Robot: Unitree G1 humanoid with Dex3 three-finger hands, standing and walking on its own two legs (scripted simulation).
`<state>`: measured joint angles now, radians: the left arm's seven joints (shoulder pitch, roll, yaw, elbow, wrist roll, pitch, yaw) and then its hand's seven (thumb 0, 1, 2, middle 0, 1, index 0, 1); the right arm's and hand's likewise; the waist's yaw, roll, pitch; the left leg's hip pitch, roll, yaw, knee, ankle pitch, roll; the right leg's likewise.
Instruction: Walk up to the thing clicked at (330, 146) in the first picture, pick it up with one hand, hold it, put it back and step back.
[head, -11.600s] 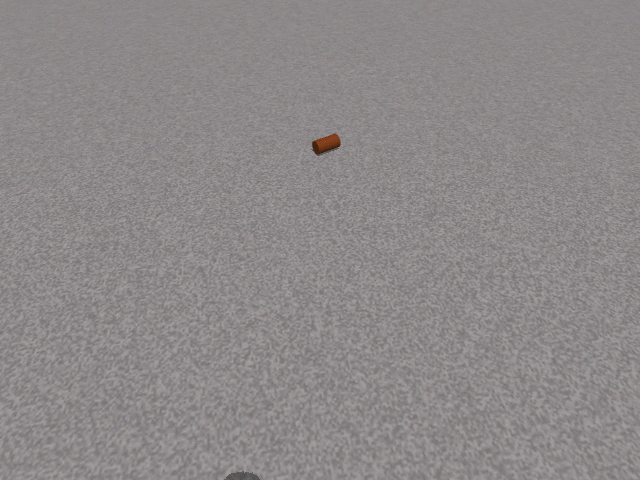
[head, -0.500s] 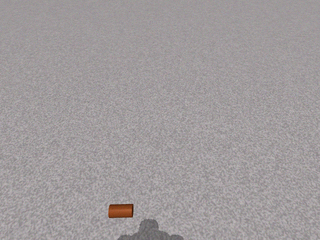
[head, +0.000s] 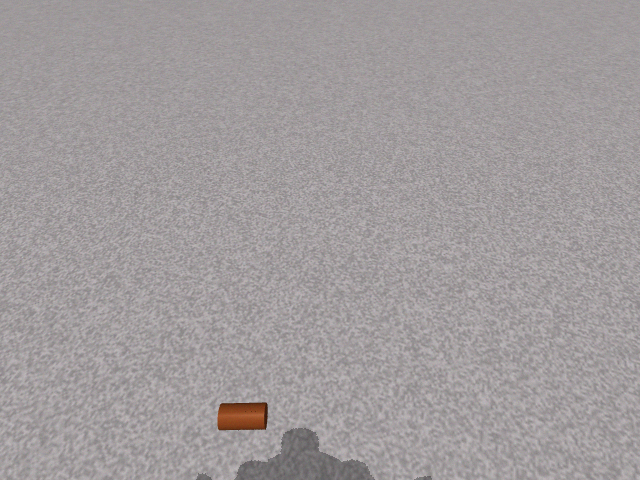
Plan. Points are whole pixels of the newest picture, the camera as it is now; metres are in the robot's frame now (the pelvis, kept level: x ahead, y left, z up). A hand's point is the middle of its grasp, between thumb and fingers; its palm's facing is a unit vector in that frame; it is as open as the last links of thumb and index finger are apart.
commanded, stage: stand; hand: left
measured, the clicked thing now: (243, 416) +0.44 +0.25 -0.75
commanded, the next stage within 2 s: rise first in 1.90 s
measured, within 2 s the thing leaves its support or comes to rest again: neither
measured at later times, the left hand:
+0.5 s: hand out of the picture +0.07 +0.25 -0.16, palm faces -0.03 -0.94 -0.34, open 7.4 cm
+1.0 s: hand out of the picture +0.06 +0.26 -0.16, palm faces -0.02 -0.94 -0.35, open 7.4 cm
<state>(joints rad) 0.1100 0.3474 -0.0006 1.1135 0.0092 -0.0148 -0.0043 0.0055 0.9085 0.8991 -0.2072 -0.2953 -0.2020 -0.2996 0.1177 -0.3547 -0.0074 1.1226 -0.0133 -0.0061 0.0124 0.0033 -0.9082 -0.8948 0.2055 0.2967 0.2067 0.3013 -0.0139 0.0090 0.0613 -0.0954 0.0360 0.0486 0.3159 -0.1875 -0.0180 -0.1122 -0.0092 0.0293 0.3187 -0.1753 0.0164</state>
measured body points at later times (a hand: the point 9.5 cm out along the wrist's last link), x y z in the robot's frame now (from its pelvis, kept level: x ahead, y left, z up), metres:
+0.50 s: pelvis +0.00 +0.00 +0.00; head +0.01 +0.00 +0.45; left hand +0.07 +0.30 -0.13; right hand +0.07 -0.30 -0.13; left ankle -0.01 +0.13 -0.75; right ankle +0.00 -0.13 -0.75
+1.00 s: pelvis +0.00 +0.00 +0.00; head +0.01 +0.00 +0.45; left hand +0.06 +0.31 -0.13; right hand +0.07 -0.30 -0.13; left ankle -0.01 +0.13 -0.75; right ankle +0.00 -0.13 -0.75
